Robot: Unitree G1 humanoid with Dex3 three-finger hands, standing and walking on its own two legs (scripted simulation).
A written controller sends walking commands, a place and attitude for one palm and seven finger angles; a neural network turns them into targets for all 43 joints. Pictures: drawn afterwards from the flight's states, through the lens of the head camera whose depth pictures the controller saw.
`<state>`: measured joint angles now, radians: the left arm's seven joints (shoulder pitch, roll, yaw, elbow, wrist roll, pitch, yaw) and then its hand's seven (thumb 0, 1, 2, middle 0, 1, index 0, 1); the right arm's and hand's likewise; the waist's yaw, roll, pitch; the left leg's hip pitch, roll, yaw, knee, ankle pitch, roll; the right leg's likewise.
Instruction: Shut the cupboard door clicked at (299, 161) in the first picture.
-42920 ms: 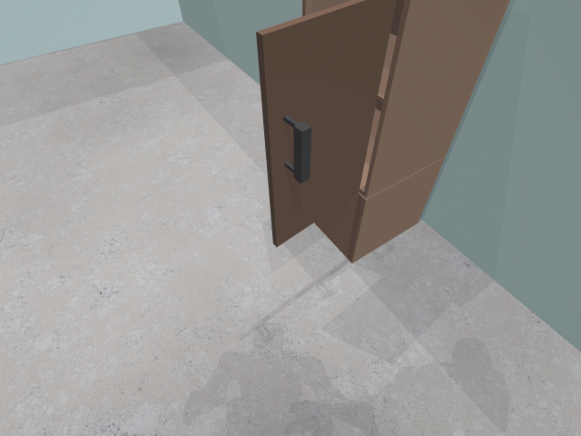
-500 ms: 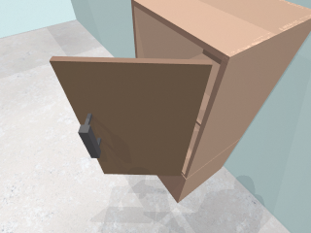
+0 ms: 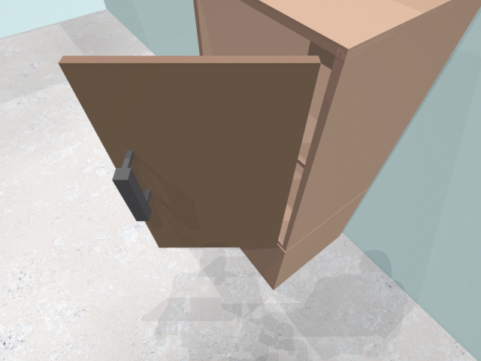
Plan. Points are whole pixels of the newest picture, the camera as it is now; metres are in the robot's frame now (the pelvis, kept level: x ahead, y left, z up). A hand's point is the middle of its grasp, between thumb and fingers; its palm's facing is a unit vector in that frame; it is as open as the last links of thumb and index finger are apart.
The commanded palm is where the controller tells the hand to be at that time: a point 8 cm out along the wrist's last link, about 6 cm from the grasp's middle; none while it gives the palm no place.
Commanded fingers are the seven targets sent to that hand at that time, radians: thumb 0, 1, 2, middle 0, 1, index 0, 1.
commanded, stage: come to a stop and stand still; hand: left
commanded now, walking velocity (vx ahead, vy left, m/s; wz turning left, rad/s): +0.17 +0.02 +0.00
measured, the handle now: (136, 186) +0.40 +0.23 +0.02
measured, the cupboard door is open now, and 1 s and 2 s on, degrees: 53 53 53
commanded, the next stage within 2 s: look again from close up in 1.84 s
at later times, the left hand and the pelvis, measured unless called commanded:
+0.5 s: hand out of the picture -0.04 +0.17 -0.16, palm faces +0.09 -0.98 -0.18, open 7.3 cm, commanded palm none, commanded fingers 0.00 0.90 0.90 -0.20 -0.30 -0.20 -0.30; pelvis -0.01 +0.01 +0.01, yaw +3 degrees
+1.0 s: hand out of the picture -0.02 +0.19 -0.17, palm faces +0.09 -0.98 -0.18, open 7.4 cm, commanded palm none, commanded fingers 0.00 0.90 0.90 -0.20 -0.30 -0.20 -0.30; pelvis -0.02 +0.03 +0.01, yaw +4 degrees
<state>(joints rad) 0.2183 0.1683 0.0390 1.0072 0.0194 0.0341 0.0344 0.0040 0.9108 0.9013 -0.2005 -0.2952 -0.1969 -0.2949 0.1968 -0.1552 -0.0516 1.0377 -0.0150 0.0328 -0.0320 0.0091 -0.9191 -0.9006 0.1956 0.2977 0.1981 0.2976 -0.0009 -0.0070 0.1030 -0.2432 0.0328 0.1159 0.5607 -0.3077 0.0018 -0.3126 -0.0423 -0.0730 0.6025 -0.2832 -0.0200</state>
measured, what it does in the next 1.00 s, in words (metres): stands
